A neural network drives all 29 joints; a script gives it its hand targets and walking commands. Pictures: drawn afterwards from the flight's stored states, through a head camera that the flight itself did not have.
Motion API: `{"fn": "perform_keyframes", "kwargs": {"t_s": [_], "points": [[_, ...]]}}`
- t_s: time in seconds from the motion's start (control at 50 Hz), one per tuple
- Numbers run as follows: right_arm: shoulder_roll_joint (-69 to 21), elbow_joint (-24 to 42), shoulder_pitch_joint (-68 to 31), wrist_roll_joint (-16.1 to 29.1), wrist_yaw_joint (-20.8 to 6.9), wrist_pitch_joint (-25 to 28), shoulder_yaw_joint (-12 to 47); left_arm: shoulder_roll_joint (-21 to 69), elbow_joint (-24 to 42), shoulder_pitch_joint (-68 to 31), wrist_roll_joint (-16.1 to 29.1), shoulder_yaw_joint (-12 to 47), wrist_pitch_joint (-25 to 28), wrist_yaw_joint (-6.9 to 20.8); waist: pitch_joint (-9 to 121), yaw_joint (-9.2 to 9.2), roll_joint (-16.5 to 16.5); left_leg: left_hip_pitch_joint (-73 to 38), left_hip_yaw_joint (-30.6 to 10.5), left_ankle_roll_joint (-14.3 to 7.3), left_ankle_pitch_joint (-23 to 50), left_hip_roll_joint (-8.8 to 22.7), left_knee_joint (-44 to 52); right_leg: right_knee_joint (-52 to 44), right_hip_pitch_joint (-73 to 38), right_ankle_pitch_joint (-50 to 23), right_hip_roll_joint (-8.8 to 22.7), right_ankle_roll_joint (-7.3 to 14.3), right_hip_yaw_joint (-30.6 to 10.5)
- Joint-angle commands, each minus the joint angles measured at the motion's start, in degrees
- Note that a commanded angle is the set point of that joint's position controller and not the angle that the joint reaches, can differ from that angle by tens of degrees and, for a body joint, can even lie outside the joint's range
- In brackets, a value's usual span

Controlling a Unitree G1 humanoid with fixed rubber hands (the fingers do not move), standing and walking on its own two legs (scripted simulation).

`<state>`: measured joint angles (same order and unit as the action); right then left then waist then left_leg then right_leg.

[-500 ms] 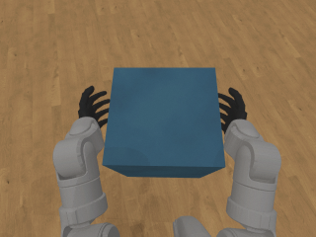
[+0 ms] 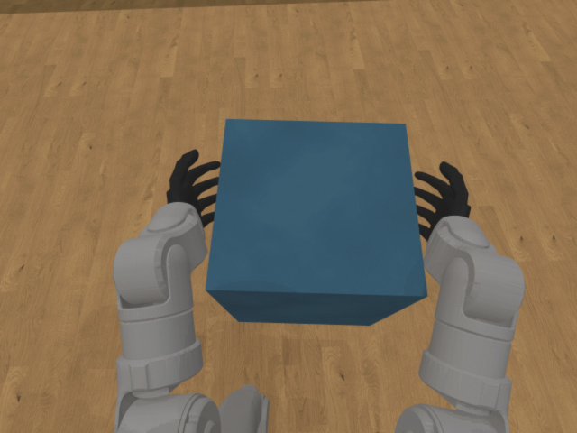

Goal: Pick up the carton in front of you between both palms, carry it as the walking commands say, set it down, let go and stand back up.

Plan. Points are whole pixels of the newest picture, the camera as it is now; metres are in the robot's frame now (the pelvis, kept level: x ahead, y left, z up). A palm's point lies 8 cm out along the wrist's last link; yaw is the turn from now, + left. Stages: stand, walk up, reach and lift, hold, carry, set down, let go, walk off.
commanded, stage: carry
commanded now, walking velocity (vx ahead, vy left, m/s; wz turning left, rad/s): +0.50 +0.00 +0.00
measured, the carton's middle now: (309, 238) +0.37 +0.02 +0.06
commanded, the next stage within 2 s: none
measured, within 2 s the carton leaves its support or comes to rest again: neither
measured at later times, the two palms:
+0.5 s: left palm (247, 44) +0.66 +0.15 +0.18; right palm (441, 55) +0.65 -0.16 +0.18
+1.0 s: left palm out of the picture +0.96 +0.13 +0.20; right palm out of the picture +0.92 -0.17 +0.20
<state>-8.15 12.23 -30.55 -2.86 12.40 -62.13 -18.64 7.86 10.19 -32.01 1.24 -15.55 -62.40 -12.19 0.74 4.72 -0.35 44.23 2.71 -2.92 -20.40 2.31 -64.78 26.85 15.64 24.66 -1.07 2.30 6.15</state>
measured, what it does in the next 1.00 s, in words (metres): climbs: left foot 0.04 m higher, then right foot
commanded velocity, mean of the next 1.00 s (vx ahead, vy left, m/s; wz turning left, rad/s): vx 0.50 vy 0.00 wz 0.00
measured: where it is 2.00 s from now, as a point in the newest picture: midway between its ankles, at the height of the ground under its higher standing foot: (329, 164)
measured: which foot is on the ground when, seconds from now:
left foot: up 0.00-0.10, down 0.12-0.50, up 0.52-0.84, down 0.86-1.00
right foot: down 0.00-0.14, up 0.16-0.46, down 0.48-0.88, up 0.90-1.00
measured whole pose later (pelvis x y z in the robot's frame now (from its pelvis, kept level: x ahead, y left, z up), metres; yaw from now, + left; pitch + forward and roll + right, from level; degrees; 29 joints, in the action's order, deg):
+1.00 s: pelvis +0.60 +0.01 +0.08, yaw -1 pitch +5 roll +1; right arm -9.3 6.6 -30.3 -1.3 13.4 -63.5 -14.4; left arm 7.2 6.5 -30.6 -2.9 -19.9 -62.8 -11.6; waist 1.6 -6.5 0.4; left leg 28.0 7.6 -4.8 -22.7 -1.0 -38.0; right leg 76.5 30.1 27.0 -0.1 2.1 -0.8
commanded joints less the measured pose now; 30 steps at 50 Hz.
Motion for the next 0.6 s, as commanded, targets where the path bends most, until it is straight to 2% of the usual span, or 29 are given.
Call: {"fn": "perform_keyframes", "kwargs": {"t_s": [0.0,0.04,0.06,0.08,0.1,0.12,0.14,0.16,0.18,0.2,0.22,0.24,0.26,0.3,0.34,0.36,0.4,0.42,0.44,0.46,0.48,0.5,0.52,0.54,0.56,0.58], "points": [[-34.2,1.3,-31.4,8.8,0.2,0.1,34.4,36.9,3.7,-30.2,10.3,34.9,0.3,1.2,21.4,-0.84,7.0,-0.9,2.8,0.4,0.9,0.3,13.7,-7.5,-19.0,-24.9,13.8,10.2,-11.5],[-34.4,0.6,-30.9,9.4,-0.1,-0.5,34.9,35.3,2.4,-27.8,8.3,33.4,-0.3,0.8,20.0,-1.52,9.6,-8.4,8.1,-0.1,0.3,-2.7,21.1,-6.3,-16.4,-31.3,12.2,7.9,-7.2],[-34.7,-0.2,-30.6,9.7,-0.3,-0.8,35.1,34.9,1.7,-27.0,7.4,32.7,-0.5,0.7,20.8,-3.23,10.5,-14.8,11.1,-0.6,-0.4,-5.4,23.8,-2.0,-15.1,-40.3,11.7,6.7,-5.0],[-35.2,-1.3,-30.0,10.0,-0.4,-0.8,35.2,34.4,1.1,-26.2,6.4,32.1,-0.7,0.6,22.9,-6.15,9.3,-24.7,13.4,-1.4,2.6,-8.1,28.7,6.3,-12.5,-49.2,10.5,4.7,-1.0],[-35.3,-2.6,-29.0,10.2,-0.5,-0.8,34.9,33.9,1.0,-26.0,5.4,31.5,-0.8,0.6,28.0,-9.67,6.2,-40.1,9.8,-3.0,4.1,-7.3,30.6,17.0,-5.8,-49.7,8.8,2.4,1.4],[-35.0,-2.7,-28.9,10.1,-0.4,-0.6,34.8,34.0,1.6,-26.2,4.8,31.0,-1.0,0.6,33.8,-11.54,-7.5,-53.3,-19.0,-9.9,-6.9,8.1,37.0,34.8,8.5,-30.4,4.1,-1.4,1.4],[-36.2,-2.8,-29.9,10.3,-0.4,-0.4,35.5,34.6,2.3,-28.0,5.1,30.9,-0.9,0.8,33.2,-12.23,-20.1,-60.9,-43.8,-17.3,4.3,15.8,46.1,48.8,25.3,4.3,-6.2,-2.2,-2.5],[-37.8,-0.6,-31.9,11.5,-0.8,-0.4,36.5,36.2,2.7,-30.8,5.4,30.6,-0.5,0.7,31.3,-10.93,-12.7,-61.5,-41.6,-18.5,12.8,17.4,42.7,58.3,31.8,6.2,-2.6,-0.5,-8.8],[-40.4,1.5,-34.5,13.4,-1.2,-0.1,39.1,37.0,2.6,-31.2,5.2,29.4,-0.2,0.7,29.0,-11.93,-4.4,-58.3,-36.0,-17.8,20.6,16.5,38.3,60.2,34.6,5.5,-0.5,0.4,-9.9],[-41.8,3.5,-36.9,15.3,-1.5,0.4,41.2,37.7,2.4,-30.9,5.1,28.8,0.2,0.8,27.1,-11.4,0.4,-55.3,-31.3,-15.3,22.4,15.6,37.5,57.7,35.7,4.5,1.5,1.0,-10.1],[-42.8,5.0,-39.6,17.1,-2.0,0.9,42.5,38.0,2.5,-31.4,4.7,28.5,0.9,0.9,27.1,-10.09,0.8,-53.3,-27.9,-13.2,18.9,14.7,38.6,53.8,34.8,2.7,2.7,1.4,-10.6],[-43.6,6.2,-40.8,18.8,-2.4,1.5,44.1,37.6,2.1,-30.4,4.0,28.1,1.2,0.8,27.4,-8.97,-0.4,-51.9,-24.6,-11.5,14.2,14.0,39.8,50.3,33.1,1.4,3.3,1.5,-9.9],[-43.5,7.0,-41.0,19.7,-2.7,1.9,44.5,37.1,2.4,-30.2,3.6,28.4,1.6,0.7,27.1,-8.62,-2.1,-51.0,-22.5,-10.9,12.2,13.7,40.6,47.5,32.1,1.1,3.4,1.4,-8.7],[-41.7,7.3,-39.3,19.9,-2.7,2.1,44.2,35.9,3.1,-29.4,3.3,29.1,1.8,0.2,25.5,-8.65,-4.9,-49.1,-17.6,-11.0,13.2,12.9,42.3,39.5,31.3,0.2,3.9,0.7,-6.8],[-39.3,5.4,-36.2,18.6,-2.2,1.6,42.5,34.2,4.0,-29.2,3.8,29.8,1.7,-0.1,24.3,-8.51,-6.8,-44.7,-11.5,-10.0,14.5,11.7,43.7,26.9,25.2,-2.4,4.7,0.0,-5.5],[-38.2,4.2,-34.1,17.6,-1.9,1.1,41.5,33.4,4.1,-28.6,4.1,30.0,1.3,-0.1,23.8,-8.04,-8.1,-42.1,-8.5,-8.9,14.7,10.6,44.0,20.8,20.5,-4.4,4.0,-0.2,-4.1],[-36.3,1.8,-30.9,15.1,-1.2,0.0,39.3,32.1,3.5,-27.7,4.2,30.0,0.2,0.0,23.2,-6.14,-9.6,-38.4,-5.0,-7.3,15.8,9.8,43.3,14.0,11.8,-4.9,0.4,-0.4,3.0],[-35.4,0.9,-30.0,13.9,-0.9,-0.6,38.2,32.1,2.2,-26.8,4.4,30.1,-0.4,0.1,23.5,-4.01,-8.4,-35.8,-2.9,-6.2,18.7,9.4,39.4,10.4,4.9,-7.5,-1.5,0.0,5.7],[-34.4,0.1,-28.8,12.5,-0.6,-1.1,37.1,32.3,0.8,-26.6,4.7,30.1,-0.8,0.3,25.2,-1.89,-5.2,-32.6,1.1,-4.2,24.7,7.5,31.8,6.4,-5.1,-9.1,-4.0,0.7,8.3],[-33.0,-0.6,-28.8,10.8,-0.2,-1.6,35.8,32.4,-1.4,-25.7,4.9,29.9,-1.2,0.4,28.4,0.42,-0.3,-26.0,4.6,-1.5,26.0,4.6,19.4,5.9,-18.2,-7.1,-1.4,2.7,1.8],[-32.2,-0.9,-28.6,9.7,0.2,-2.2,34.5,31.1,-2.8,-25.4,5.0,29.6,-1.4,0.2,31.1,0.13,13.3,-12.9,5.4,2.4,10.8,-0.7,2.2,-2.4,-25.4,0.1,15.3,9.1,-29.7],[-31.9,-1.9,-29.8,8.6,0.6,-2.5,32.5,32.5,-3.2,-27.2,5.3,30.2,-1.5,0.2,28.2,0.67,17.8,0.6,0.7,2.6,-10.5,-7.1,-7.5,-9.6,-29.3,-6.3,19.9,14.8,-48.1],[-33.2,-2.5,-31.1,7.9,0.8,-2.4,31.8,34.0,-1.1,-30.4,6.6,31.3,-1.6,0.5,26.8,-0.09,10.3,4.7,-3.8,1.1,-10.4,-3.6,-16.5,-5.7,-28.3,-12.3,21.4,15.8,-45.0],[-34.5,-3.1,-31.6,7.5,0.7,-2.3,30.6,36.8,0.3,-33.1,8.5,32.9,-1.5,1.0,25.6,0.48,3.4,6.3,-4.1,0.4,-8.3,-2.3,-20.0,-2.3,-25.4,-19.7,20.3,15.4,-39.4],[-36.1,-3.5,-32.2,7.5,0.4,-1.9,30.2,38.8,2.4,-36.1,10.1,34.5,-1.1,1.5,24.7,0.2,-0.3,6.5,-4.7,-0.2,-6.2,-0.8,-18.3,-1.6,-22.7,-21.9,19.0,13.5,-34.2],[-37.1,-3.7,-32.8,7.1,0.2,-1.6,29.8,40.5,3.6,-38.3,10.9,35.7,-0.7,1.8,24.6,-0.58,0.1,5.9,-5.0,-0.7,-4.3,0.2,-15.3,-2.5,-21.0,-19.0,17.6,11.5,-30.7]]}}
